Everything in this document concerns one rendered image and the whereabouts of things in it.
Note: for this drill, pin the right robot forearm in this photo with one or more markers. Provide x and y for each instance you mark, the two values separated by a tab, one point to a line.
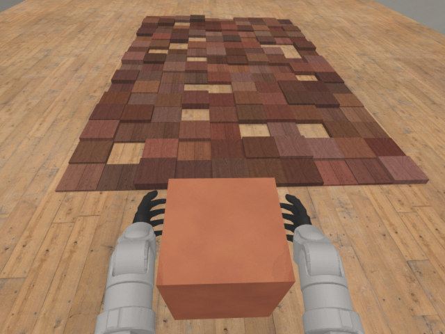
327	303

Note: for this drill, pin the robot right hand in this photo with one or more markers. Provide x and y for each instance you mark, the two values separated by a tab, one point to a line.
300	216

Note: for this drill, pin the carton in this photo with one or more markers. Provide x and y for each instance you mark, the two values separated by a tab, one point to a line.
224	251

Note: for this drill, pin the robot left hand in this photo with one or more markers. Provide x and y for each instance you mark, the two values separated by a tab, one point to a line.
144	214

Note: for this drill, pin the left robot forearm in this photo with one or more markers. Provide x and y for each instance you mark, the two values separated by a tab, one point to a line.
130	283

